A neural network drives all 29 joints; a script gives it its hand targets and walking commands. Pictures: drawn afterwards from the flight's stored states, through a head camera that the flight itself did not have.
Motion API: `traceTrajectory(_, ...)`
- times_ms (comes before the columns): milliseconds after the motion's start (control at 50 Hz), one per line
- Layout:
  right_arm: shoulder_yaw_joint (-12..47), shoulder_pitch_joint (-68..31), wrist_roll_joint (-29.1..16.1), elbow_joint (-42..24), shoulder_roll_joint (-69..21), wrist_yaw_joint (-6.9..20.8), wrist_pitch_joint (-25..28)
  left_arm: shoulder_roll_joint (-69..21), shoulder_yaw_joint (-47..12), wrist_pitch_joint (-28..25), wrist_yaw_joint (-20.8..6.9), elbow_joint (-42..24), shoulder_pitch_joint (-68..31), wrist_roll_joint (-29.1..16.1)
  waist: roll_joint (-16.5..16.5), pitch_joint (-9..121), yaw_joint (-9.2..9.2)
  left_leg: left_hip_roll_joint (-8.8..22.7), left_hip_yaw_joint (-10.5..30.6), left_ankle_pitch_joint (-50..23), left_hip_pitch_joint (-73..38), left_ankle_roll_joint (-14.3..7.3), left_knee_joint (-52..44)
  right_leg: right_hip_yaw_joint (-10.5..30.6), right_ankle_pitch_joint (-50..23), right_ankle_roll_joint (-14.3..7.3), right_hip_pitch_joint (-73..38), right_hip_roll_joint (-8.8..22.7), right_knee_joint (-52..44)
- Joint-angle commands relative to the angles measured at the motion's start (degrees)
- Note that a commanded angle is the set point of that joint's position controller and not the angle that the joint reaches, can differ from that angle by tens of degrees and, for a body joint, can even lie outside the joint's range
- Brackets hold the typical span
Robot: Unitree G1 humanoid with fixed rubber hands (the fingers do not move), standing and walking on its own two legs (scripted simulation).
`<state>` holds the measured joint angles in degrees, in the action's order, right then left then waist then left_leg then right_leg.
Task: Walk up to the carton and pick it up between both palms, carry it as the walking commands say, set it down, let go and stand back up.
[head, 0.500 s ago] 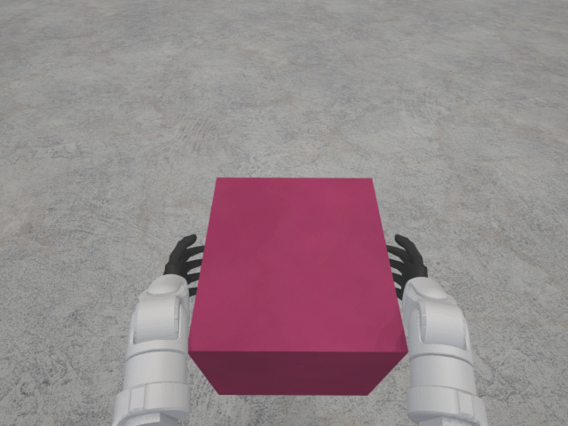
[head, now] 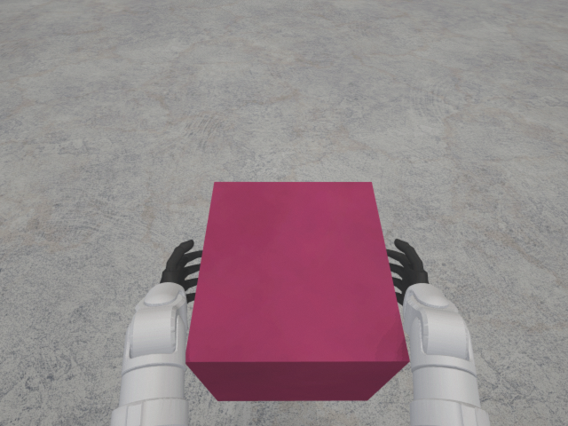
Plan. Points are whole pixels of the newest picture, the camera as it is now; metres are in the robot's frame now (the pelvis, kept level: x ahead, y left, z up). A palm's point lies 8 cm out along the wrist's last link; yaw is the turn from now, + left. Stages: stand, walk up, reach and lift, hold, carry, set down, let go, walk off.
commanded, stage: reach and lift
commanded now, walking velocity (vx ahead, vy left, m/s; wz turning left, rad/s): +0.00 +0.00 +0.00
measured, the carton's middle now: (292, 294) +0.31 +0.00 -0.03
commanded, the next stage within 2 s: hold in 0.34 s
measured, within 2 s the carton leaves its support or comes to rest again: neither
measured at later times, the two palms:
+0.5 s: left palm (172, 297) +0.27 +0.17 +0.04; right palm (414, 296) +0.27 -0.17 +0.04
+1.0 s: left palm (137, 295) +0.26 +0.21 +0.06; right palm (383, 280) +0.29 -0.13 +0.06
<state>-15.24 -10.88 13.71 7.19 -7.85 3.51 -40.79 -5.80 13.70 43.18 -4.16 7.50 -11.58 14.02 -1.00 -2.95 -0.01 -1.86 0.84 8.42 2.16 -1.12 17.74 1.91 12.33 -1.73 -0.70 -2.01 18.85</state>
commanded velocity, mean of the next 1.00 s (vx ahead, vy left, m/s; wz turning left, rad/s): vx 0.00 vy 0.05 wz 0.12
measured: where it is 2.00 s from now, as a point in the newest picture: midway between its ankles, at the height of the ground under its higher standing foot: outside the picture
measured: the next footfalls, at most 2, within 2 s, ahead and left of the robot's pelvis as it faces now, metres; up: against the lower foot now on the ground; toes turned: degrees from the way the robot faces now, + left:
left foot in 1.08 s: +0.06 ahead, +0.19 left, +0.00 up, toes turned +10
right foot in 1.48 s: -0.03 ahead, -0.02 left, +0.00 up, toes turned -14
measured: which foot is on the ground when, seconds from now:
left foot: down 0.00-0.84, up 0.86-1.00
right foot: down 0.00-1.00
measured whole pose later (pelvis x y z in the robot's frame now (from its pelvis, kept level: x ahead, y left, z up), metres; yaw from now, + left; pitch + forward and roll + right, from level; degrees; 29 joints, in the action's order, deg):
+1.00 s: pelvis -0.01 +0.03 -0.02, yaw +5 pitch +3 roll +1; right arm -10.5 -10.3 5.6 -4.4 -2.0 0.9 -53.0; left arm -5.4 9.2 54.0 0.2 -4.8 -10.5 8.8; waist -0.5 8.1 -1.2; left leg -0.5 -3.2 26.2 29.7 1.4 50.7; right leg -0.9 19.3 1.1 18.8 3.5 34.8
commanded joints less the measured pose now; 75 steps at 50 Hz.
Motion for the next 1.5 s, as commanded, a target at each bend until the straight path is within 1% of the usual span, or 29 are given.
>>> traceTrajectory(0, 30.2, -22.6, -10.4, -1.0, -40.3, 8.0, -0.3, -39.7, -30.3, -2.2, -8.3, -5.0, -25.2, -11.8, 0.7, 11.7, 0.05, -2.0, 3.9, -10.9, -8.8, 0.2, -0.2, 3.6, -12.6, 0.6, 5.0, -1.2, -3.1)
traceTrajectory(720, 30.3, -24.3, -10.2, -0.5, -40.3, 8.6, 0.0, -41.4, -30.7, -1.8, -8.4, -3.8, -25.8, -11.9, 0.8, 10.5, 0.28, -1.7, 3.8, -5.9, -8.0, 0.2, 0.2, 3.4, -6.6, 0.1, 7.5, -1.0, -2.9)
traceTrajectory(740, 33.0, -26.3, -11.4, -1.5, -40.0, 9.2, -0.8, -42.2, -32.7, -1.3, -9.1, -3.5, -29.2, -13.0, 4.6, 15.9, 0.32, 8.2, 1.9, -1.8, 1.9, -0.8, 6.1, 3.6, -1.5, -0.4, 12.3, 8.8, 3.8)
traceTrajectory(760, 33.9, -25.8, -11.8, -0.6, -40.9, 9.5, -1.3, -42.7, -32.6, -1.0, -9.5, -3.2, -29.4, -13.6, 4.7, 17.9, 0.67, 7.1, 3.3, 0.2, 6.0, -1.0, 6.7, 5.2, -0.3, -0.7, 10.9, 9.6, 4.5)
traceTrajectory(780, 35.1, -26.2, -12.7, -1.2, -41.5, 9.7, -1.6, -42.5, -33.3, -0.8, -9.6, -3.7, -29.1, -14.3, 3.1, 17.2, 0.83, 6.8, 3.2, 1.5, 10.5, -0.8, 9.5, 6.4, 1.1, -1.0, 13.2, 11.6, 6.1)
traceTrajectory(820, 38.1, -26.9, -15.3, -4.5, -42.2, 9.6, -3.4, -41.8, -34.7, 0.5, -9.1, -5.4, -26.9, -16.0, -3.7, 17.4, 1.6, 4.7, 2.2, 1.1, 21.3, -0.1, 18.7, 13.5, -1.4, -4.0, 12.0, 16.9, 6.0)
traceTrajectory(840, 39.6, -27.4, -17.1, -6.4, -42.4, 9.5, -4.7, -41.7, -35.3, 1.7, -8.6, -6.3, -25.6, -17.1, -8.1, 18.2, 1.74, 3.2, 1.2, 6.5, 27.0, 0.4, 24.6, 17.8, -7.4, -6.7, 10.3, 20.8, 5.3)
traceTrajectory(860, 41.1, -28.0, -19.1, -8.6, -42.8, 9.4, -6.1, -41.9, -36.5, 3.0, -7.9, -7.8, -24.8, -18.2, -11.0, 19.0, 1.75, 2.3, -0.2, 16.6, 30.8, 0.9, 32.3, 20.8, -15.6, -10.0, 10.0, 25.0, 4.5)
traceTrajectory(880, 42.9, -28.7, -21.3, -10.8, -43.0, 9.5, -7.5, -42.0, -37.8, 4.5, -7.3, -10.4, -25.4, -19.2, -9.4, 19.4, 1.53, 2.3, -0.8, 23.9, 34.1, 1.7, 37.5, 20.7, -22.2, -12.1, 9.2, 26.7, 4.6)
traceTrajectory(900, 44.5, -29.4, -23.4, -13.1, -43.4, 9.6, -9.1, -42.0, -39.0, 6.0, -6.8, -13.2, -26.5, -20.0, -6.7, 20.0, 1.11, 3.6, -0.3, 24.3, 35.4, 2.3, 39.1, 18.2, -25.7, -11.8, 8.3, 26.2, 5.7)
traceTrajectory(920, 45.6, -29.6, -25.0, -15.0, -43.6, 9.6, -10.8, -42.1, -39.9, 7.7, -6.4, -15.7, -26.9, -20.9, -6.1, 20.6, 0.88, 4.2, -0.9, 22.1, 35.6, 2.7, 38.3, 15.2, -27.7, -10.3, 8.1, 25.2, 6.5)
traceTrajectory(960, 46.9, -29.1, -27.6, -18.2, -43.8, 9.3, -14.5, -42.2, -41.5, 11.5, -6.1, -20.9, -26.9, -22.9, -8.6, 21.4, 0.74, 3.9, -2.3, 18.1, 33.8, 3.1, 34.7, 9.8, -30.0, -7.5, 8.5, 23.0, 8.8)
traceTrajectory(1000, 47.1, -26.8, -28.8, -20.4, -43.1, 8.7, -17.9, -42.7, -42.9, 15.4, -6.1, -24.8, -25.2, -24.8, -11.4, 22.2, 0.75, 2.6, -4.9, 14.9, 26.0, 2.3, 24.4, 5.4, -29.3, -4.5, 12.1, 19.2, 10.7)
traceTrajectory(1020, 47.1, -25.5, -28.8, -21.1, -42.8, 8.3, -19.5, -42.5, -43.4, 17.2, -6.1, -25.9, -24.4, -25.6, -11.1, 22.6, 0.33, 1.2, -7.4, 8.2, 20.8, 2.2, 15.8, 3.0, -25.2, -2.4, 14.0, 17.0, 12.5)
traceTrajectory(1040, 46.7, -24.6, -28.7, -21.7, -42.4, 7.9, -20.8, -41.9, -43.6, 18.8, -6.2, -26.6, -23.4, -26.3, -8.6, 22.9, 0.46, 1.7, -7.6, 0.8, 13.0, 2.4, 8.7, 0.8, -20.0, 0.3, 18.4, 14.6, 14.9)
traceTrajectory(1060, 45.7, -23.4, -28.2, -21.4, -41.6, 7.6, -21.9, -41.6, -44.2, 20.2, -6.3, -26.7, -23.5, -27.1, -3.8, 24.9, 0.4, 6.9, -1.8, -4.4, 2.9, 2.0, 5.0, -0.6, -9.5, 2.8, 25.3, 12.7, 18.5)
traceTrajectory(1080, 44.7, -22.9, -27.6, -20.9, -40.4, 7.2, -22.7, -41.0, -44.9, 21.2, -6.4, -26.9, -25.1, -28.2, 9.7, 25.0, 0.46, 21.8, 11.8, -24.4, -3.3, -1.3, 3.7, -3.7, 14.6, 6.2, 34.8, 8.8, 24.3)
traceTrajectory(1100, 43.4, -21.9, -26.0, -20.4, -39.7, 6.6, -23.2, -42.7, -46.5, 22.1, -6.8, -27.6, -27.2, -29.8, 16.4, 27.5, 0.49, 25.8, 13.4, -32.4, 0.6, -7.4, 6.0, -3.2, 22.9, 5.9, 31.9, 7.9, 28.3)
traceTrajectory(1120, 43.9, -21.7, -25.9, -21.9, -41.0, 6.2, -24.1, -43.9, -46.9, 22.7, -7.4, -28.1, -28.6, -31.3, 11.2, 26.7, 0.24, 23.3, 10.9, -29.1, 2.9, -8.0, 7.1, -3.1, 23.4, 5.2, 31.1, 7.4, 31.9)
traceTrajectory(1140, 43.9, -21.3, -25.6, -23.3, -41.8, 5.8, -24.8, -44.8, -47.2, 23.4, -8.0, -28.5, -29.2, -32.8, 8.7, 25.4, 0.13, 22.7, 9.1, -23.5, 4.9, -8.1, 6.6, -3.7, 22.2, 4.8, 32.6, 6.8, 35.3)
traceTrajectory(1160, 43.8, -21.7, -25.4, -25.1, -42.7, 5.4, -25.3, -45.5, -47.8, 23.9, -8.5, -29.0, -30.2, -34.1, 8.2, 24.5, 0.2, 21.9, 7.5, -18.9, 6.1, -8.1, 6.1, -4.1, 20.7, 4.5, 33.8, 6.7, 38.6)
traceTrajectory(1200, 43.8, -23.4, -25.3, -27.6, -43.1, 5.1, -26.0, -46.7, -48.3, 24.6, -9.0, -29.3, -31.6, -35.6, 9.7, 23.7, 0.54, 20.7, 3.6, -15.0, 7.7, -8.3, 5.6, -4.7, 18.4, 4.5, 34.9, 6.5, 40.9)
traceTrajectory(1260, 43.7, -24.0, -25.8, -27.5, -42.3, 5.3, -27.0, -45.9, -48.3, 25.3, -8.4, -29.5, -32.3, -35.5, 9.4, 23.7, 0.53, 21.0, 1.8, -9.3, 8.7, -9.1, 5.1, -5.5, 17.2, 4.5, 35.1, 5.7, 41.0)
traceTrajectory(1320, 43.8, -22.7, -26.4, -25.8, -42.5, 5.9, -28.1, -45.6, -46.9, 26.1, -7.9, -27.6, -29.1, -33.5, 9.4, 24.7, 0.19, 22.6, 2.1, -10.9, 7.9, -10.0, 5.9, -6.3, 17.2, 3.8, 33.8, 5.0, 36.3)
traceTrajectory(1380, 44.9, -24.0, -27.5, -25.3, -44.0, 6.8, -28.5, -46.0, -45.4, 26.1, -7.9, -26.1, -27.4, -31.5, 10.7, 25.5, 0.06, 23.8, 0.8, -14.9, 8.7, -9.3, 7.2, -8.0, 15.5, 2.6, 29.4, 3.7, 29.0)
traceTrajectory(1420, 46.0, -25.7, -28.7, -25.5, -45.1, 7.3, -28.4, -46.5, -44.8, 25.7, -7.7, -25.7, -27.2, -30.6, 10.1, 25.4, 0.47, 23.4, -1.5, -13.0, 10.5, -7.1, 9.0, -9.4, 8.9, 2.0, 24.1, 3.6, 18.8)
traceTrajectory(1440, 46.5, -26.3, -29.2, -25.5, -45.4, 7.5, -28.2, -46.6, -44.8, 25.5, -7.7, -25.6, -27.0, -30.4, 8.6, 24.9, 0.68, 22.2, -3.4, -9.3, 13.2, -4.4, 11.0, -9.0, 4.0, 1.8, 19.5, 4.1, 11.2)
traceTrajectory(1460, 46.8, -25.9, -29.7, -25.4, -45.6, 7.7, -28.0, -46.8, -44.5, 25.4, -7.6, -25.5, -26.1, -29.9, 4.4, 24.4, 0.5, 19.9, -5.9, -2.9, 18.1, -0.9, 16.0, -4.4, 2.2, 1.1, 13.9, 6.8, 5.2)
traceTrajectory(1480, 47.3, -25.1, -30.0, -25.1, -45.7, 7.9, -28.0, -46.6, -44.0, 25.4, -7.5, -25.4, -24.1, -29.0, -6.6, 24.1, 0.4, 15.4, -9.2, 10.0, 29.9, 3.4, 25.9, 12.0, -5.5, -1.6, 6.9, 18.0, 0.9)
